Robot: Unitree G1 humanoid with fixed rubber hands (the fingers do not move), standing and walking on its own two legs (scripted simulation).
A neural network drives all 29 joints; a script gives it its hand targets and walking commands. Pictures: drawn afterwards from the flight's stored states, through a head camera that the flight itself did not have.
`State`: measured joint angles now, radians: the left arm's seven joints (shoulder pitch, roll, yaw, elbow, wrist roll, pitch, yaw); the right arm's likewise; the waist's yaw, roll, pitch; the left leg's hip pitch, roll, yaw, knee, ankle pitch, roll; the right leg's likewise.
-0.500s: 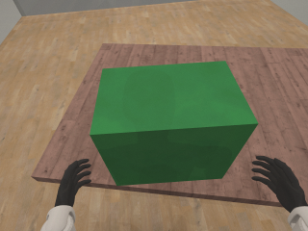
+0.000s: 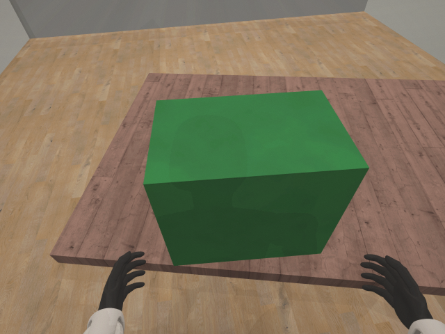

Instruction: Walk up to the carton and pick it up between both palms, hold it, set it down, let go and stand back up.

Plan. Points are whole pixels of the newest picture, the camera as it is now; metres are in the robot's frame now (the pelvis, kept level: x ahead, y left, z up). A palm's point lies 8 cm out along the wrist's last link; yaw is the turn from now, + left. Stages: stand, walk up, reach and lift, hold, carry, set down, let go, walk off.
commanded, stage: set down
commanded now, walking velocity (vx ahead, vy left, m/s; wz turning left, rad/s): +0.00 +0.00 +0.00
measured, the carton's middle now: (244, 182) +0.39 +0.00 +0.05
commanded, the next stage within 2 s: let go in 0.86 s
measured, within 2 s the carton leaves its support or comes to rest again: neither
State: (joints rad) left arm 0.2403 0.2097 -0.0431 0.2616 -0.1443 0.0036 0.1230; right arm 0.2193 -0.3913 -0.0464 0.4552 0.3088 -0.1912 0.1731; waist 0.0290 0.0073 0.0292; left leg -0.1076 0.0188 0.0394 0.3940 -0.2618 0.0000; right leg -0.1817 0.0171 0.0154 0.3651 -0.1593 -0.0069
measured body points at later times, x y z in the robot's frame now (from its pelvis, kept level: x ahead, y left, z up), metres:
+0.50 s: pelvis -0.01 +0.00 +0.00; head -0.03 +0.01 +0.45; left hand +0.20 +0.23 -0.03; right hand +0.21 -0.26 -0.02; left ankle -0.03 +0.11 -0.74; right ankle +0.02 -0.12 -0.74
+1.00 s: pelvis -0.02 +0.00 +0.00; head -0.06 +0.01 +0.44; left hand +0.21 +0.23 -0.03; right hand +0.21 -0.26 -0.02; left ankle -0.03 +0.11 -0.74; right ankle +0.02 -0.12 -0.74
